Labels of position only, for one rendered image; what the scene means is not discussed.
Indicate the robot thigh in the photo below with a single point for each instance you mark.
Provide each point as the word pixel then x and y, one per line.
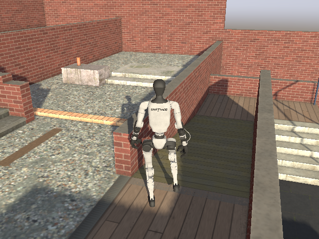
pixel 171 147
pixel 147 153

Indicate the robot left hand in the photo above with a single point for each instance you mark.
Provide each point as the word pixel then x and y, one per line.
pixel 137 141

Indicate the left robot upper arm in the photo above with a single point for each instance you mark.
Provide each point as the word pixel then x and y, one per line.
pixel 141 113

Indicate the robot right hand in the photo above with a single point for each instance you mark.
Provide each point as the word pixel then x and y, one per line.
pixel 185 150

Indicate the right robot thigh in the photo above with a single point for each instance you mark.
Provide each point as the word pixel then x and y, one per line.
pixel 171 147

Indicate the left robot thigh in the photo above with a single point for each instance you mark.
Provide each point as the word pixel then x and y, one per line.
pixel 147 153

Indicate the right robot upper arm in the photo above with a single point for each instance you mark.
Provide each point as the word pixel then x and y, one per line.
pixel 177 114

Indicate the left robot forearm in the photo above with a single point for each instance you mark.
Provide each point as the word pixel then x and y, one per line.
pixel 135 132

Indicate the right robot forearm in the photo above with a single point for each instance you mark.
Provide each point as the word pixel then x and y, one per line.
pixel 182 135

